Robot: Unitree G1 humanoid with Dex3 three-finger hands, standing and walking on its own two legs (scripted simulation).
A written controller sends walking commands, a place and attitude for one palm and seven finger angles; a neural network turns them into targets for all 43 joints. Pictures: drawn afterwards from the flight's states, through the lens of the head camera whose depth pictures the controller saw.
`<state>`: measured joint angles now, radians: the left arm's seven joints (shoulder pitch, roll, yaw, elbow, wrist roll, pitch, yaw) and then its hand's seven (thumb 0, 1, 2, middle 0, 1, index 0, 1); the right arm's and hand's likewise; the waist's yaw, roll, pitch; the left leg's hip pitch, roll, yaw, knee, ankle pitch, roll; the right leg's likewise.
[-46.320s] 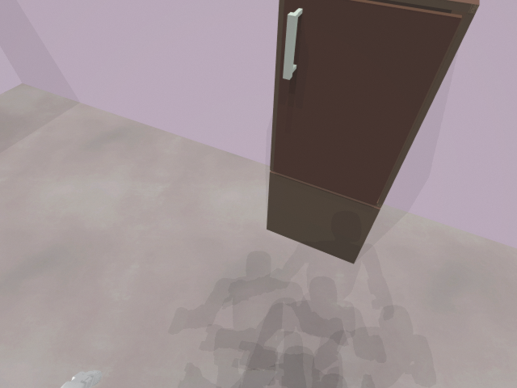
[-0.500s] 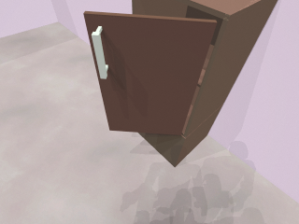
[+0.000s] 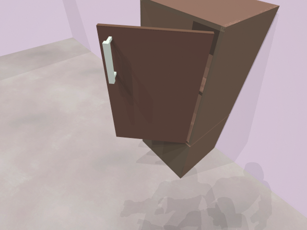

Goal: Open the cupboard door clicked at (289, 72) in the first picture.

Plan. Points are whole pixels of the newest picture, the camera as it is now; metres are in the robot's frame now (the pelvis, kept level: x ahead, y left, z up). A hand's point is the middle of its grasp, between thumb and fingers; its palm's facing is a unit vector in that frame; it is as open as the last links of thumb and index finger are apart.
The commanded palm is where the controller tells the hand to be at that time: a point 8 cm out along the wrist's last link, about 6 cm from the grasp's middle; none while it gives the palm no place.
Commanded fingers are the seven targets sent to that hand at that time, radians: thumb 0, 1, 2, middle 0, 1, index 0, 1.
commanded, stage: look again from close up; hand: left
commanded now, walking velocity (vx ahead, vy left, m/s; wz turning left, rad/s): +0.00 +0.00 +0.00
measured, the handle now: (110, 60) +0.63 +0.19 +0.14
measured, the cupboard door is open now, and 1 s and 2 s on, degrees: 43 43 43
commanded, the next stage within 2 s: shuffle to correct the standing spot in 0.52 s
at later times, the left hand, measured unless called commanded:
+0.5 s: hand out of the picture +0.04 +0.20 -0.17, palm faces -0.01 -0.98 -0.21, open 7.4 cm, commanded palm none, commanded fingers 0.00 0.90 0.90 -0.20 -0.30 -0.20 -0.30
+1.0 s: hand out of the picture +0.02 +0.18 -0.18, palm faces +0.00 -0.99 -0.14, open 7.4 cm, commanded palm none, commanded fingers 0.00 0.90 0.90 -0.20 -0.30 -0.20 -0.30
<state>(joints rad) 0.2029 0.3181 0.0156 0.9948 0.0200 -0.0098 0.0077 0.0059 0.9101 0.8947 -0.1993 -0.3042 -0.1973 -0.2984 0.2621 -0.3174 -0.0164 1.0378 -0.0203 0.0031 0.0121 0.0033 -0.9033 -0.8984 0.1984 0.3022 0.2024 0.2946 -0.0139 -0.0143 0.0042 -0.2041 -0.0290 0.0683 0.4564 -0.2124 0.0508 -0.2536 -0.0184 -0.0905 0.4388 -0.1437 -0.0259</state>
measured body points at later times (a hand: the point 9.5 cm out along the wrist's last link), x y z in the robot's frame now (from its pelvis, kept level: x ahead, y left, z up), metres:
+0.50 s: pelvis +0.02 +0.02 +0.01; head +0.02 +0.03 +0.45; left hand +0.04 +0.26 -0.16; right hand +0.07 -0.23 -0.14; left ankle +0.03 +0.09 -0.74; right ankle +0.06 -0.10 -0.74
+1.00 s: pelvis +0.06 +0.03 +0.00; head +0.05 +0.05 +0.45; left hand +0.02 +0.23 -0.17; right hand +0.03 -0.18 -0.15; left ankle +0.03 +0.09 -0.74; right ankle +0.06 -0.10 -0.74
